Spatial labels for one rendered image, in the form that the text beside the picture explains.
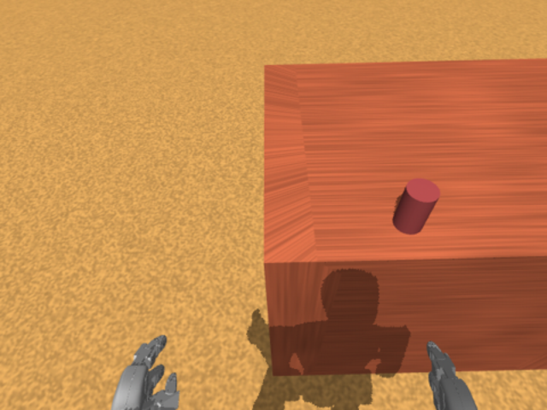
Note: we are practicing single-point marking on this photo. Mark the left robot hand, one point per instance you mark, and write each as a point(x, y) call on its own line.
point(135, 388)

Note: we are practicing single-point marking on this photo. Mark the can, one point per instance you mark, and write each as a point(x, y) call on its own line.
point(416, 204)

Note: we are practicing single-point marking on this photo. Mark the right robot hand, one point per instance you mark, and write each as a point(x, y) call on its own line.
point(449, 392)

